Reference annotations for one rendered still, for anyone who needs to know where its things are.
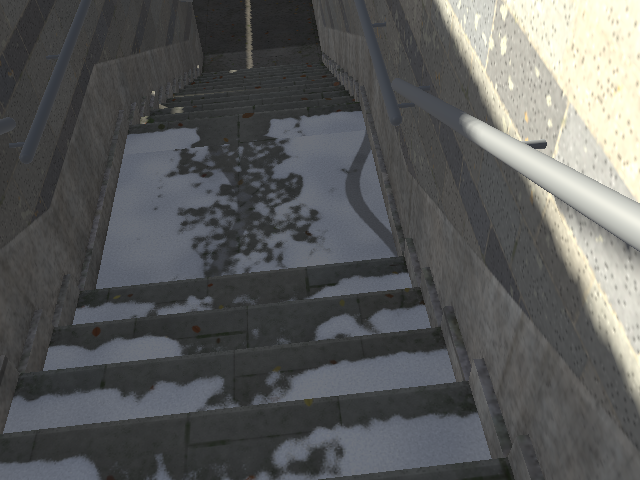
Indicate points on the stairs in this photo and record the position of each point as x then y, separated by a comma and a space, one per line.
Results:
326, 372
253, 90

